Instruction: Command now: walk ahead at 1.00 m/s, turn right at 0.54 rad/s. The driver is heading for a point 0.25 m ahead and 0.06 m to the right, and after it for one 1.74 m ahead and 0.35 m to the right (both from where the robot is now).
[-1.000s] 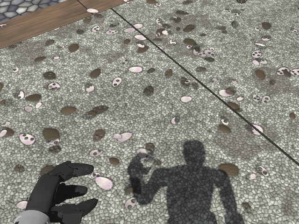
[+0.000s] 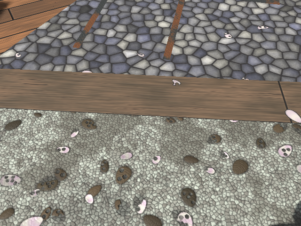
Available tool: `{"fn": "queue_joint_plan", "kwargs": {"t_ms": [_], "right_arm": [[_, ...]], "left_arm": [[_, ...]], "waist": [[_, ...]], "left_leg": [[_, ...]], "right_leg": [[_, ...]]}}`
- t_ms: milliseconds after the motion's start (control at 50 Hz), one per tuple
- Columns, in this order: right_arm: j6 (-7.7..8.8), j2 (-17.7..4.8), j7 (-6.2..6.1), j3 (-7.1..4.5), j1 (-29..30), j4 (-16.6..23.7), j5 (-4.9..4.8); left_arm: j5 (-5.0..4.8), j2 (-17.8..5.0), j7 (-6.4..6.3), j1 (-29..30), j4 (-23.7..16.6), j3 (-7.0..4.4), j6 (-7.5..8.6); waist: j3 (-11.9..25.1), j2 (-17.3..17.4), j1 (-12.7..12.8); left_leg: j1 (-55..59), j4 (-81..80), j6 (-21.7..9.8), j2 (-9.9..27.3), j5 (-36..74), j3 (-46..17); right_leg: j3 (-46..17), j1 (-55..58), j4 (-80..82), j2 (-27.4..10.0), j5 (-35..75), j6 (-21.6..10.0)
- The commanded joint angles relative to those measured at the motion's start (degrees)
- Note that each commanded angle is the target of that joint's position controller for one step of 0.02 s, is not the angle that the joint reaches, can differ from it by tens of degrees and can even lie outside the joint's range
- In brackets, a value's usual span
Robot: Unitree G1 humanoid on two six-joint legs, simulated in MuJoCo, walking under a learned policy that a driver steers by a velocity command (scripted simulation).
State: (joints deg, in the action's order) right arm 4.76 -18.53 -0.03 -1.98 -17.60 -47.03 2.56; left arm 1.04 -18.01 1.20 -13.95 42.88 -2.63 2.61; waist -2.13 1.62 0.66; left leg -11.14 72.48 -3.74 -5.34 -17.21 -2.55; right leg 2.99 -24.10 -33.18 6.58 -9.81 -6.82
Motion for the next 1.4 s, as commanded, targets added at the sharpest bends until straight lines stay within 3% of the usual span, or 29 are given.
{"fn": "queue_joint_plan", "kwargs": {"t_ms": [20, 60, 140, 160, 240, 280, 300, 320, 340, 360, 400, 460, 500, 600, 680, 720, 740, 760, 860, 920, 1020, 1040, 1060, 1080, 1100, 1120, 1160, 1300, 1400], "right_arm": [[2.03, -4.9, 0.46, 0.57, 7.9, 9.8, 1.19], [0.15, -3.5, 0.76, 1.44, 7.2, 10.9, 1.89], [-0.49, -0.9, 1.11, 3.23, 14.1, 14.8, 0.33], [2.0, -0.7, 0.57, 2.56, 20.3, 16.7, -1.91], [3.16, -3.1, -0.36, 0.42, 22.4, 18.4, -2.88], [2.85, -4.4, -1.03, -0.78, 16.9, 18.0, -2.56], [2.56, -5.0, -1.39, -1.36, 7.1, 15.7, -1.76], [1.64, -6.8, -1.77, -1.38, -0.9, 13.7, -1.17], [0.69, -5.3, -1.11, -0.34, -1.1, 15.1, 0.53], [-0.37, -6.9, -0.72, -1.78, 2.8, 14.7, -1.47], [-1.97, -0.9, -1.75, -0.66, 12.1, 16.9, -1.9], [-2.44, -1.8, -1.7, -1.21, 15.6, 14.1, -1.13], [-1.99, -3.7, -1.64, -2.4, 14.3, 11.8, -1.08], [-2.63, -5.7, -0.49, -2.97, 14.4, 8.9, -2.82], [-2.37, -1.8, 1.67, -0.92, 12.1, 6.2, -4.11], [-2.19, -0.6, 2.61, -0.3, 4.4, 6.2, -2.37], [-2.78, -5.6, 1.6, -1.97, 7.3, 6.8, -3.75], [-3.68, -8.8, 0.69, -3.54, 7.4, 6.7, -4.82], [-7.82, -4.1, -2.09, -4.21, 2.0, 6.2, -4.03], [-7.73, -0.9, -0.59, -2.97, 5.6, 9.6, -3.82], [-8.1, -2.5, 1.71, -3.92, 1.8, 11.5, -3.89], [-8.22, -3.3, 1.32, -4.6, -0.3, 10.8, -3.68], [-8.04, -7.6, 0.35, -6.14, -2.5, 10.5, -3.27], [-7.43, -16.4, -0.7, -8.08, -3.4, 12.1, -2.66], [-5.87, -14.8, 0.07, -7.51, -5.0, 13.2, -0.34], [-4.69, -13.7, 0.34, -7.08, -2.7, 13.3, -0.42], [-4.79, -9.6, -0.95, -5.98, 4.6, 14.6, -3.71], [-6.68, -9.2, -3.14, -5.94, 6.9, 16.9, -3.8], [-6.89, -5.2, -1.96, -3.5, 8.8, 16.5, -1.81]], "left_arm": [[-0.22, -5.5, -0.23, -10.4, 1.5, -2.26, 0.58], [-0.67, -6.1, -0.69, -10.0, 2.7, -1.96, 1.46], [-1.2, -8.9, -0.34, -9.1, 2.7, -2.99, 1.57], [-4.32, -6.1, -1.46, -8.2, 0.3, -2.73, 2.17], [-3.61, -7.8, -3.48, -13.1, 2.9, -3.74, -0.01], [-3.52, -6.7, -3.78, -9.4, 1.2, -3.94, -0.86], [-3.18, -5.7, -3.75, -6.1, -1.1, -3.69, -1.18], [-0.84, 1.4, -3.65, -9.3, -3.1, -1.6, -1.77], [-1.74, 0.4, -3.07, -22.8, -2.9, -0.92, -1.87], [-2.69, -4.1, -2.48, -25.5, -2.9, -1.22, -2.77], [-3.14, -8.9, -3.38, -12.3, -4.9, -3.14, -4.37], [-2.75, -5.0, -3.93, -7.0, -8.3, -2.99, -5.66], [-2.39, -1.7, -3.75, -4.5, -10.2, -2.1, -4.97], [-1.3, -1.8, -2.25, -1.7, -10.1, -0.97, -4.24], [0.01, -2.5, -1.83, -0.5, -9.3, -0.88, -4.11], [1.31, -11.6, -3.28, 2.7, -12.6, -2.56, -4.98], [1.8, -12.4, -3.34, 2.5, -11.7, -3.69, -5.03], [1.77, -10.8, -3.35, 3.5, -11.5, -3.32, -4.58], [0.36, -3.2, -4.18, 12.4, -11.1, -1.5, -2.92], [-0.01, -3.9, -4.65, 11.6, -9.9, -2.46, -3.14], [-2.18, -6.5, -3.86, 10.7, -7.6, -4.26, -3.1], [-2.55, -5.1, -3.61, 9.5, -6.6, -4.16, -3.08], [-1.68, -3.0, -3.21, 6.6, -5.6, -3.97, -3.24], [0.78, 0.2, -2.95, 10.4, -9.6, -2.74, -3.27], [0.63, -1.9, -3.34, 17.3, -11.5, -3.09, -2.78], [-0.78, -3.1, -3.63, 18.1, -11.2, -3.57, -2.6], [-0.52, -3.8, -4.56, 15.3, -9.1, -4.17, -2.54], [-0.83, -1.5, -3.43, 13.0, -7.2, -3.53, -1.54], [-1.06, -2.6, -2.21, 9.5, -5.1, -2.82, -2.02]], "waist": [[2.1, 2.6, 1.4], [-2.2, -0.2, -2.1], [-2.2, -2.1, -2.4], [-1.2, -0.5, 0.6], [4.4, -6.0, 2.2], [8.0, -7.9, -1.9], [14.1, -7.9, -6.7], [22.7, 2.8, -6.4], [32.7, 14.0, -1.3], [33.7, 13.2, 0.0], [18.3, 1.5, -0.7], [5.4, 2.6, 1.8], [6.4, 4.4, 1.1], [11.5, 3.9, 1.2], [8.5, 2.5, 2.5], [11.0, -12.9, -1.5], [9.4, -16.0, 2.3], [6.1, -14.6, 2.0], [4.2, -10.3, -2.4], [6.8, -9.6, -0.8], [8.4, -9.8, -2.5], [7.9, -7.1, -3.2], [6.0, 3.6, -2.9], [4.1, 23.4, -2.0], [11.0, 15.6, -6.9], [9.4, 9.0, -5.7], [6.7, 3.5, -1.8], [8.7, 4.6, -0.8], [9.9, 7.2, -2.4]], "left_leg": [[-29.2, 1.9, 1.8, 7.5, 1.1, -4.3], [-26.7, -3.9, 4.0, 8.2, -1.3, -2.4], [-16.9, -25.2, 6.6, 4.8, 8.1, 4.0], [-15.5, -33.5, 6.6, 1.6, 12.5, 1.3], [-3.0, -48.6, 5.9, -2.3, 28.5, -2.1], [5.7, -51.5, 4.8, -0.9, 32.7, -2.9], [17.0, -51.3, 3.0, 3.9, 37.1, -5.0], [31.8, -41.6, -1.6, 20.0, 60.8, -16.6], [39.1, -38.5, -11.5, 35.0, 74.6, -34.4], [35.9, -41.0, -16.9, 38.2, 56.3, -39.2], [17.8, -49.7, -12.3, 26.5, 24.6, -25.0], [-2.3, -54.9, -8.9, 19.0, 30.2, -9.2], [-2.0, -56.3, -10.2, 19.8, 37.4, -5.3], [-4.9, -55.6, -11.4, 19.6, 35.0, -2.3], [-12.3, -50.7, -4.0, 14.2, 12.8, -2.8], [-19.9, -36.2, 5.1, 5.8, -14.3, 2.7], [-19.6, -24.0, 6.4, 5.9, -16.5, 3.6], [-21.7, -14.1, 6.9, 6.2, -16.1, 2.6], [-23.8, -4.3, 9.7, 8.7, -6.1, 2.8], [-19.2, -17.7, 8.9, 10.6, -3.9, 4.0], [-8.7, -34.8, 4.1, 8.3, 0.9, 9.1], [-4.2, -40.2, 2.1, 6.6, 5.8, 8.6], [1.7, -46.8, -1.4, 9.7, 22.6, -0.4], [10.1, -49.1, -11.9, 23.6, 44.4, -25.0], [10.3, -52.6, -18.4, 26.8, 36.9, -31.3], [9.9, -53.5, -16.0, 24.6, 29.3, -27.3], [6.8, -52.3, -10.2, 20.0, 23.3, -21.2], [3.8, -50.9, -7.5, 13.7, 18.5, -20.7], [-1.1, -48.8, -8.1, 15.2, 19.8, -17.8]], "right_leg": [[-36.1, 22.3, 20.1, -17.1, -11.9, -11.4], [-30.4, 14.6, 20.3, -13.8, 9.5, -10.9], [-18.9, 4.3, 18.2, -6.9, 41.5, -7.4], [-20.9, 3.3, 17.8, -5.5, 32.9, -5.3], [-25.3, 7.9, 10.9, -3.7, 21.6, 2.4], [-25.5, 8.3, -0.2, -1.2, 22.8, 5.6], [-23.5, 5.5, -12.7, 0.8, 18.6, 7.7], [-17.1, -3.8, -31.7, 4.5, -24.5, 9.5], [-18.5, -9.2, -46.4, 4.5, -38.9, 10.4], [-15.8, -12.8, -57.4, -2.3, -31.1, 12.2], [-9.5, -16.9, -53.7, -7.5, -18.7, 13.3], [-6.8, -10.8, -41.4, -10.3, -16.3, 13.0], [-5.4, -9.8, -33.7, -11.3, -14.1, 12.7], [-5.2, 4.6, -14.7, -8.7, -5.7, 9.4], [-4.2, 21.8, 8.7, -6.9, 5.7, 5.8], [-20.1, 26.0, 9.9, -28.2, 17.3, -3.6], [-21.6, 16.7, 14.3, -29.5, 9.3, -8.5], [-19.8, 13.7, 15.7, -27.8, 6.3, -8.6], [-6.1, 11.6, 15.3, -23.6, 10.2, -4.3], [-2.5, 14.8, 12.7, -24.3, 12.6, -4.0], [0.3, 15.4, 6.5, -27.4, 15.0, -1.5], [2.8, 12.4, 1.6, -25.2, 9.5, 1.7], [7.5, 4.3, -10.3, -19.7, -2.3, 6.6], [7.6, -16.5, -29.0, -9.6, -28.3, 12.9], [-4.7, -20.2, -38.4, -6.2, -30.9, 12.0], [-7.4, -21.2, -40.2, -6.9, -26.4, 10.2], [-9.2, -21.2, -36.2, -8.5, -16.4, 9.2], [-9.9, -13.2, -19.0, -3.4, -6.4, 11.5], [-6.6, -2.1, -13.5, -7.5, -6.6, 11.4]]}}
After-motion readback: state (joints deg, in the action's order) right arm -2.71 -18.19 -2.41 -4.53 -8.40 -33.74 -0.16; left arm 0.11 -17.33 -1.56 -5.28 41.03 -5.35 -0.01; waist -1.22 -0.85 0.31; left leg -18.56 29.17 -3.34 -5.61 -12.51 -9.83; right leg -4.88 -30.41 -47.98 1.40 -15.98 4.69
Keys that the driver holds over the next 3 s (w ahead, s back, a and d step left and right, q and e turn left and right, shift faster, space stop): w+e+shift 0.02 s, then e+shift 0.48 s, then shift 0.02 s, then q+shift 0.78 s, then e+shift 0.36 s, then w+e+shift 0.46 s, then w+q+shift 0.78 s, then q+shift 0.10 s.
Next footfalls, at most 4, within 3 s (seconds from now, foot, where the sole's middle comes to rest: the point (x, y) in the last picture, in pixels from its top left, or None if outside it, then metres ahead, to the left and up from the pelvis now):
0.32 left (148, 218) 0.51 0.05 -0.76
0.70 right None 0.39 -0.19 -0.76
1.04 left None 0.46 0.07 -0.76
1.50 right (198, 225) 0.48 -0.16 -0.76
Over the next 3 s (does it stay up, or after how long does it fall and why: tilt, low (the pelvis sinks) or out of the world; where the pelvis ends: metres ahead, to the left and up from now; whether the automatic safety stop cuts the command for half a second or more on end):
stays up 1.21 -0.43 0.01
